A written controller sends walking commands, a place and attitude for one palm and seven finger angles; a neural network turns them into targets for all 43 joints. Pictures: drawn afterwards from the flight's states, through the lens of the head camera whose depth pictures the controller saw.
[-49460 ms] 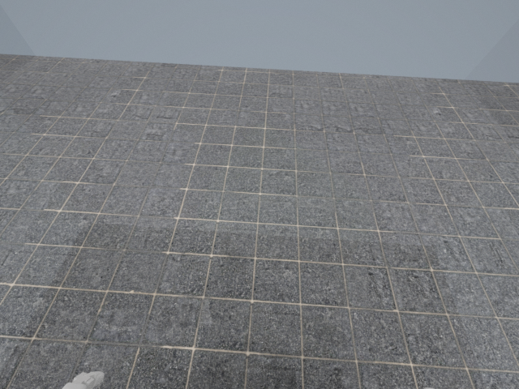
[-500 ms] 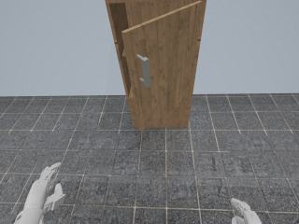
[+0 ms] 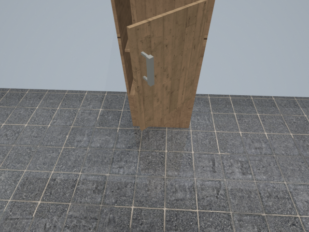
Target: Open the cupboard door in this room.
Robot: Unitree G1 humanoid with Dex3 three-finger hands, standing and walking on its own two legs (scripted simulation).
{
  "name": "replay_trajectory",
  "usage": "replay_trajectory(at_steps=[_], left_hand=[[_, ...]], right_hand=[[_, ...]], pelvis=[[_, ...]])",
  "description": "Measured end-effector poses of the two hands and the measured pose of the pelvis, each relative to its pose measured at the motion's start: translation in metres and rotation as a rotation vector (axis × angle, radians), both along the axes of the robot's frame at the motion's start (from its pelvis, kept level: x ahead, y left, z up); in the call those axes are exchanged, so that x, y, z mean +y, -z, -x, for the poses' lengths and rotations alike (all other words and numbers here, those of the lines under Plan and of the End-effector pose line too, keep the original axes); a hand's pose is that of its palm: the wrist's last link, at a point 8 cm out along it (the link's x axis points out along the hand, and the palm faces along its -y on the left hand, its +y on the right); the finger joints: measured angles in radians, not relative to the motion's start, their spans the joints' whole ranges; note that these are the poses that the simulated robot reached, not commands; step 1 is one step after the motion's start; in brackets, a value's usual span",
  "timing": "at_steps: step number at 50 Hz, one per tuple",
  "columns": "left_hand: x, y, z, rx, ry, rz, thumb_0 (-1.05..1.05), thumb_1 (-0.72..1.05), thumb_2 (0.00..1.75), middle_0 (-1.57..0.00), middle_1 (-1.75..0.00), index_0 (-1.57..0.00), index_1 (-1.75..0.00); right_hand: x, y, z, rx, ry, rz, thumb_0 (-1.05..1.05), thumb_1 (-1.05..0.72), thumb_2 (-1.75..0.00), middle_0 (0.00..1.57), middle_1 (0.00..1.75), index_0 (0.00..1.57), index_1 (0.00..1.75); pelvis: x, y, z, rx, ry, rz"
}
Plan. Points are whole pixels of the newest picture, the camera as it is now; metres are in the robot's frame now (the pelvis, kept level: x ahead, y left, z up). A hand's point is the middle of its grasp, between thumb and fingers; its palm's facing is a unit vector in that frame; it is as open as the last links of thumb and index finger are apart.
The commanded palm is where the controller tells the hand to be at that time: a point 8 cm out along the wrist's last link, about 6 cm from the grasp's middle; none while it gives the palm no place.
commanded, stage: let the arm hang, fingers relaxed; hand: left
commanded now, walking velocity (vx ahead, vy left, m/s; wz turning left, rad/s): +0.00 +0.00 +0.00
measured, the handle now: (147, 69) +0.70 +0.07 +0.02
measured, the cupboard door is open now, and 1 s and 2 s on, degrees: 43 43 43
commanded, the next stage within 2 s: look to check the result in 0.46 s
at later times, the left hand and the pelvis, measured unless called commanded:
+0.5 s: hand out of the picture +0.05 +0.18 -0.17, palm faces +0.00 -0.97 -0.22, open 7.4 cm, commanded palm none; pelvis +0.02 -0.01 +0.00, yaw +0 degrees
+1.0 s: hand out of the picture +0.07 +0.20 -0.16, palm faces +0.01 -0.95 -0.30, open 7.4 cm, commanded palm none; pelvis +0.03 -0.02 +0.00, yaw +0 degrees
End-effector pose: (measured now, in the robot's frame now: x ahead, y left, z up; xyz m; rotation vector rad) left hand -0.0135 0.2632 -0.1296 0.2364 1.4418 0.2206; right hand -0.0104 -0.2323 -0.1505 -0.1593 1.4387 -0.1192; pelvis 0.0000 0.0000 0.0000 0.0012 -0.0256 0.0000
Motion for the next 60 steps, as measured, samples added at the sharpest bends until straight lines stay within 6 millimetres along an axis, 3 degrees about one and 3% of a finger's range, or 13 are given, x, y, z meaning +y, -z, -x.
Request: replay_trajectory(at_steps=[8,18,25,39,60], left_hand=[[-0.006,-0.001,-0.028,-0.069,0.015,0.005,0.00,0.91,0.90,-0.20,-0.30,-0.20,-0.30],[-0.029,0.005,-0.059,-0.131,0.039,0.063,0.00,0.91,0.90,-0.20,-0.30,-0.20,-0.30],[-0.033,0.007,-0.062,-0.119,0.038,0.069,0.00,0.90,0.90,-0.20,-0.30,-0.20,-0.30],[-0.017,-0.002,-0.063,-0.096,0.025,0.005,0.00,0.91,0.90,-0.20,-0.30,-0.20,-0.30],[-0.022,-0.007,-0.096,-0.150,0.052,-0.011,0.00,0.90,0.90,-0.20,-0.30,-0.20,-0.30]], right_hand=[[0.009,0.003,-0.016,-0.042,0.003,-0.027,0.00,-0.91,-0.90,0.20,0.30,0.20,0.30],[-0.003,-0.003,-0.034,-0.079,0.006,0.009,0.00,-0.91,-0.90,0.20,0.30,0.20,0.30],[-0.015,-0.007,-0.038,-0.072,0.007,0.036,0.00,-0.91,-0.90,0.20,0.30,0.20,0.29],[-0.032,-0.008,-0.055,-0.076,-0.010,0.048,0.00,-0.91,-0.90,0.20,0.30,0.20,0.29],[-0.060,-0.014,-0.083,-0.114,-0.025,0.081,0.00,-0.91,-0.90,0.20,0.30,0.20,0.30]], pelvis=[[0.000,-0.001,-0.005,-0.006,0.004,-0.005],[-0.003,-0.002,-0.011,-0.009,0.006,-0.007],[-0.007,-0.003,-0.015,-0.007,0.007,-0.006],[-0.014,-0.004,-0.024,-0.006,0.002,-0.007],[-0.027,-0.005,-0.034,-0.001,0.002,-0.007]])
